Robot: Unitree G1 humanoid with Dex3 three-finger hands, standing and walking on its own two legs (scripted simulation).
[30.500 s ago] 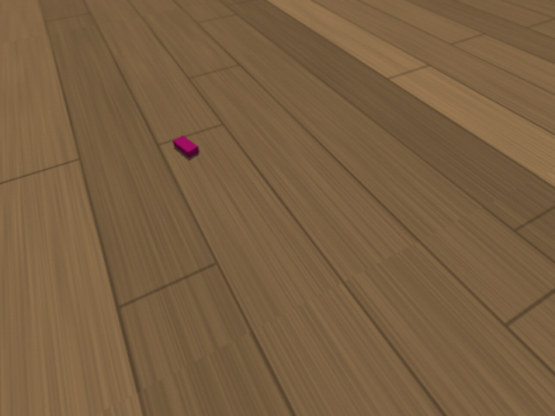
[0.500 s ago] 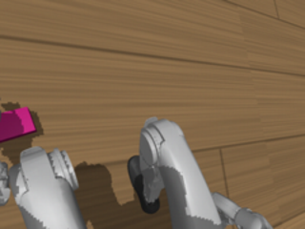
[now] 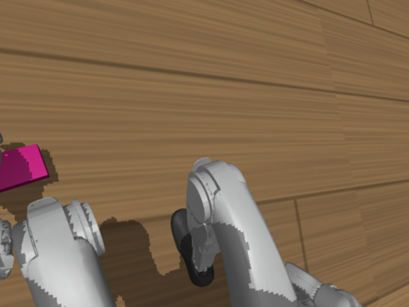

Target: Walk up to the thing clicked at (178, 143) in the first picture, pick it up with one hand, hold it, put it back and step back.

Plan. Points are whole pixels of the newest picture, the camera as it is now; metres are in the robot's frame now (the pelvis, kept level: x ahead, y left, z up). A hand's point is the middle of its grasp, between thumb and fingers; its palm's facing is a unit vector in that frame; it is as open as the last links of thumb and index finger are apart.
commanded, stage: close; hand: left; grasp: from above
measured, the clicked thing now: (1, 172) +0.39 +0.28 -0.29
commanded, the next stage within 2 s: settle in 0.84 s
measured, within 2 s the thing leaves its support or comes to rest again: leaves its support in 1.28 s
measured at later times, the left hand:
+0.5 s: hand out of the picture +0.37 +0.30 -0.26, palm faces -0.45 -0.11 -0.89, open 10.2 cm
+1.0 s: hand out of the picture +0.38 +0.30 -0.25, palm faces -0.45 -0.11 -0.89, open 10.1 cm
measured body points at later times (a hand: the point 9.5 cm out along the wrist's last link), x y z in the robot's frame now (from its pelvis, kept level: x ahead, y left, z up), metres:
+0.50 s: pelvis +0.00 +0.00 +0.00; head +0.24 +0.13 +0.35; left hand +0.39 +0.30 -0.21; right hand +0.09 -0.25 -0.07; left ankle +0.07 +0.14 -0.28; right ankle +0.12 -0.13 -0.28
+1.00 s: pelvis +0.00 +0.00 +0.00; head +0.24 +0.13 +0.35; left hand +0.40 +0.30 -0.20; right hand +0.09 -0.25 -0.07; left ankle +0.07 +0.14 -0.28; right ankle +0.12 -0.13 -0.28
